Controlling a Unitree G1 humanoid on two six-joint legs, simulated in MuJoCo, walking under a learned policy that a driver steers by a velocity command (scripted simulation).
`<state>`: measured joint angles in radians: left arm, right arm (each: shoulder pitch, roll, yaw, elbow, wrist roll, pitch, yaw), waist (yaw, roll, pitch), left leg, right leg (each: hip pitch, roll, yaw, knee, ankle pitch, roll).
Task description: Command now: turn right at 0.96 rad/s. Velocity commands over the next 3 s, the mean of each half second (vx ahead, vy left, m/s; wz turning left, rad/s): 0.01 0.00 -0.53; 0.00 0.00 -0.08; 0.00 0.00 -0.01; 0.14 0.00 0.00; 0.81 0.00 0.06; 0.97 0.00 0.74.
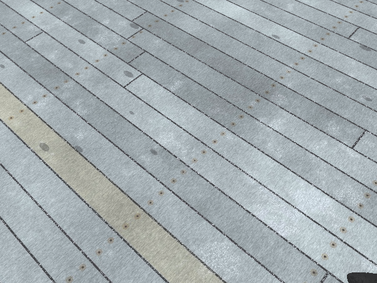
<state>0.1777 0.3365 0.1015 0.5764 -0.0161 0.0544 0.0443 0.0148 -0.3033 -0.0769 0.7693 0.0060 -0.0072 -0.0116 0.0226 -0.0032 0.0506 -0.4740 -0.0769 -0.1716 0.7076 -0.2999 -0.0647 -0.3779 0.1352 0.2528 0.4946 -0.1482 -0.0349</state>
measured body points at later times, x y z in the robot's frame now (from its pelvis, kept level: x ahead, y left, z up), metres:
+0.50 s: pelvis +0.03 +0.02 +0.00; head +0.06 +0.01 +0.45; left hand +0.26 +0.23 -0.10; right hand +0.06 -0.28 -0.12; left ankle +0.07 +0.15 -0.74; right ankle -0.02 -0.10 -0.74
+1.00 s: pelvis +0.04 -0.01 +0.00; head +0.04 -0.01 +0.45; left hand +0.22 +0.21 -0.12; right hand +0.05 -0.30 -0.13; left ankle +0.07 +0.15 -0.74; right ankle -0.02 -0.10 -0.74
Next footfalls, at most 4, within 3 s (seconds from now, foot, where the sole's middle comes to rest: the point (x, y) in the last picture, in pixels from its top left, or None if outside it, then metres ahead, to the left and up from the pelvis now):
0.10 left None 0.11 0.14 -0.78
0.50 right None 0.02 -0.11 -0.78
2.50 right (282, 253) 0.53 -0.25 -0.78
2.98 left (210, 154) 0.94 -0.01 -0.78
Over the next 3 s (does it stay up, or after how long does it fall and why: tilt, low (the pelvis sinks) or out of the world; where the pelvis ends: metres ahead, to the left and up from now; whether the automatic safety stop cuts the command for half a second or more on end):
stays up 0.76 -0.09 -0.05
